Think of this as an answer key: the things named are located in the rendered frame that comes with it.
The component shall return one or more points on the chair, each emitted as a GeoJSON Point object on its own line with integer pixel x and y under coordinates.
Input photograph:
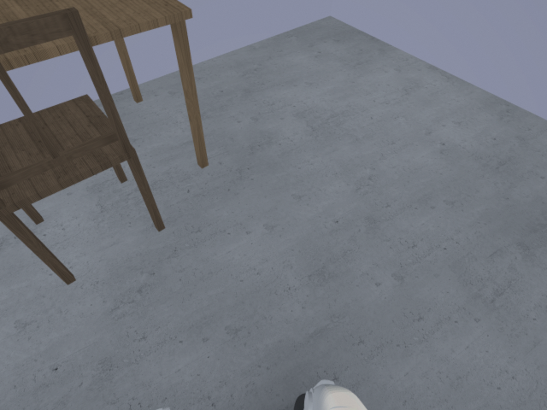
{"type": "Point", "coordinates": [47, 151]}

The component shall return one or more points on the robot right thigh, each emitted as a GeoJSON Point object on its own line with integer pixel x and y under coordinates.
{"type": "Point", "coordinates": [331, 397]}

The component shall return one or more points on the table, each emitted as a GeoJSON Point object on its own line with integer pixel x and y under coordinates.
{"type": "Point", "coordinates": [113, 20]}

